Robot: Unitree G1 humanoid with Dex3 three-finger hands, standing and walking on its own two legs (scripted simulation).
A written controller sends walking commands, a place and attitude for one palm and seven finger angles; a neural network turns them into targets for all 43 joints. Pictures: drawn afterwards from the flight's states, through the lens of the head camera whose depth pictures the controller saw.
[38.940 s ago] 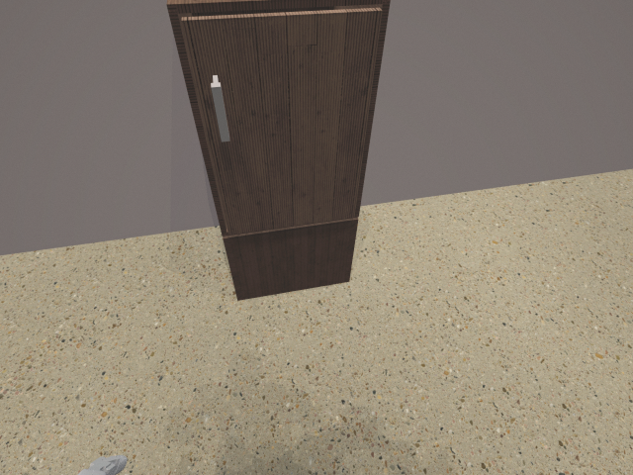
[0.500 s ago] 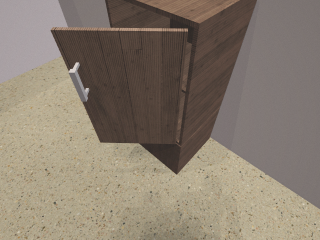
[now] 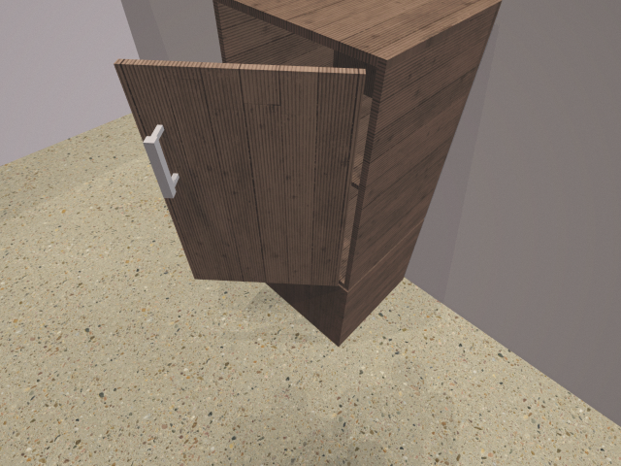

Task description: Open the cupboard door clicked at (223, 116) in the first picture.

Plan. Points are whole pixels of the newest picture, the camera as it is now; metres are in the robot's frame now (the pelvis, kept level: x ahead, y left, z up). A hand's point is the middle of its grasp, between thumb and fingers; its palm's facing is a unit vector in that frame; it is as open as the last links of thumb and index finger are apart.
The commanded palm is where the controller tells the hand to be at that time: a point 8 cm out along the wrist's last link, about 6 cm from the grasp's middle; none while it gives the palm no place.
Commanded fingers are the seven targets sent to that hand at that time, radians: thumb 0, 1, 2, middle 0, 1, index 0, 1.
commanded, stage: look again from close up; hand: left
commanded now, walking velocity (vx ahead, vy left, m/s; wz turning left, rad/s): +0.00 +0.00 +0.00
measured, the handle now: (164, 162) +0.60 +0.31 +0.04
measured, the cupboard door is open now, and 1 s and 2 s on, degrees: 41 41 41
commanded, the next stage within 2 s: shuffle to correct the standing spot in 0.50 s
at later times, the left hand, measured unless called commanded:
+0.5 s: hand out of the picture +0.03 +0.20 -0.18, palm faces +0.01 -0.98 -0.22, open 7.4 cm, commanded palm none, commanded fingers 0.00 0.90 0.90 -0.20 -0.30 -0.20 -0.30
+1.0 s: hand out of the picture +0.03 +0.23 -0.19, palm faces +0.03 -0.97 -0.23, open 7.4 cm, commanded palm none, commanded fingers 0.00 0.90 0.90 -0.20 -0.30 -0.20 -0.30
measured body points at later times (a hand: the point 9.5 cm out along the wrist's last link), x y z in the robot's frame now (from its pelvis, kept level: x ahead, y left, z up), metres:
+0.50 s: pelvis +0.01 +0.02 -0.01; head +0.02 +0.01 +0.44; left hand +0.03 +0.25 -0.16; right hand +0.02 -0.20 -0.17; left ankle +0.02 +0.13 -0.74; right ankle -0.02 -0.11 -0.74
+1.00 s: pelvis +0.04 +0.04 -0.02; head +0.07 +0.05 +0.43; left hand +0.03 +0.28 -0.17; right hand +0.07 -0.20 -0.17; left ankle +0.02 +0.13 -0.74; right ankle -0.02 -0.09 -0.72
